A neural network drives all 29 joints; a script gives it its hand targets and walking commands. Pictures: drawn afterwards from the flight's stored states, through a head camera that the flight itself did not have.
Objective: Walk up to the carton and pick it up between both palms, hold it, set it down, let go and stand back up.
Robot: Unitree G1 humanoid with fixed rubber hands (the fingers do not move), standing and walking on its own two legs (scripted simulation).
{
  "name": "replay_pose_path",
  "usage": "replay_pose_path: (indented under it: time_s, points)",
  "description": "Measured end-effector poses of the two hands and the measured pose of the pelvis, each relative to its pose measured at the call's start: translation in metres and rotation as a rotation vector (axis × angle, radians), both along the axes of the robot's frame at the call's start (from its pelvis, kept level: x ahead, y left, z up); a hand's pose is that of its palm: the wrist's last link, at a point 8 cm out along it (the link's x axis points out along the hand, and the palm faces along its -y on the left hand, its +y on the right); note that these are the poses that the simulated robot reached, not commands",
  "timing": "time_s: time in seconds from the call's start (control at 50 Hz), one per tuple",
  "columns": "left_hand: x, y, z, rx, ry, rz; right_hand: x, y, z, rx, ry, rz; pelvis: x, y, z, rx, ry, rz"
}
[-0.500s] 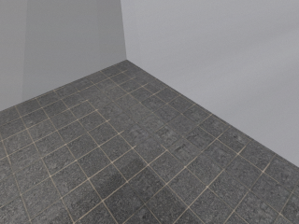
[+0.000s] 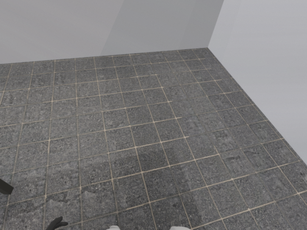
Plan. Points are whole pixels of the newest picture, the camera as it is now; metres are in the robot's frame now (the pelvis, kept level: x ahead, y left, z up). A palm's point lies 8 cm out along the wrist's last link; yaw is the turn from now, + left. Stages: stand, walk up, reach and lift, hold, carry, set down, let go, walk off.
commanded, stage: walk up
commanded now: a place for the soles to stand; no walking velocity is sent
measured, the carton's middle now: out of the picture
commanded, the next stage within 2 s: none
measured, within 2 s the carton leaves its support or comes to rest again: neither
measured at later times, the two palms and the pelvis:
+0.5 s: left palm out of the picture -0.06 +0.42 -0.12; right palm (178, 205) +0.22 -0.09 -0.09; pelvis +0.01 +0.13 +0.00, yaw +27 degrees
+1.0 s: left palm out of the picture -0.11 +0.41 -0.07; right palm (125, 175) +0.32 +0.06 -0.11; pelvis +0.07 +0.19 +0.02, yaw +50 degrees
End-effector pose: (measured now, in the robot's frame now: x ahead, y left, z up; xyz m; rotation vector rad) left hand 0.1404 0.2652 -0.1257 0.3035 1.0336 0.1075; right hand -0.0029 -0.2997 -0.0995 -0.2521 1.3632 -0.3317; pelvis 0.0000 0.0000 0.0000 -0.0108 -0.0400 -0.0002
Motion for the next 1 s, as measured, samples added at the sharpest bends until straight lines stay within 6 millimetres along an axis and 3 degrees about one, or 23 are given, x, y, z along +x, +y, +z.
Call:
replay_pose_path:
  time_s: [0.08,0.14,0.18,0.3,0.4,0.46,0.6,0.66,0.74,0.82,0.9,1.0]
  points:
    - [-0.064,0.012,0.005,0.026,0.043,0.105,0.051,0.006,-0.008,0.024,-0.063,0.121,0.0,0.006,-0.001,-0.002,0.002,0.075]
    - [-0.123,0.033,0.014,0.067,0.111,0.246,0.101,0.026,-0.003,0.04,-0.112,0.264,0.002,0.016,0.006,-0.016,-0.001,0.147]
    - [-0.151,0.049,0.022,0.096,0.132,0.317,0.133,0.042,0.004,0.055,-0.153,0.339,0.003,0.024,0.011,-0.014,-0.001,0.179]
    - [-0.184,0.088,0.034,0.115,0.091,0.432,0.198,0.106,0.017,0.095,-0.21,0.538,0.003,0.057,0.016,-0.018,0.014,0.304]
    - [-0.215,0.127,0.01,0.077,0.131,0.493,0.236,0.181,0.01,0.103,-0.267,0.684,0.006,0.102,-0.002,-0.007,0.025,0.392]
    - [-0.216,0.148,0.004,0.058,0.142,0.509,0.233,0.208,0.007,0.109,-0.276,0.696,0.007,0.118,-0.005,0.003,0.019,0.442]
    - [-0.148,0.162,0.036,0.015,-0.068,0.506,0.197,0.206,0.013,0.067,-0.095,0.66,0.024,0.14,0.017,-0.011,0.01,0.553]
    - [-0.13,0.161,0.046,0.021,-0.12,0.527,0.204,0.21,0.009,0.082,-0.072,0.681,0.034,0.147,0.018,-0.007,0.006,0.592]
    - [-0.123,0.165,0.045,0.067,-0.16,0.591,0.24,0.231,-0.009,0.131,-0.107,0.747,0.056,0.154,0.005,0.021,0.012,0.646]
    - [-0.147,0.168,0.052,0.11,-0.147,0.732,0.277,0.271,-0.017,0.159,-0.1,0.881,0.063,0.16,0.006,-0.005,-0.023,0.749]
    - [-0.19,0.162,0.06,0.128,-0.094,0.869,0.302,0.311,-0.015,0.2,-0.086,0.969,0.067,0.171,0.016,0.01,-0.03,0.8]
    - [-0.249,0.144,0.056,0.095,0.031,1.003,0.322,0.364,-0.013,0.232,-0.068,1.081,0.068,0.192,0.02,0.015,-0.024,0.871]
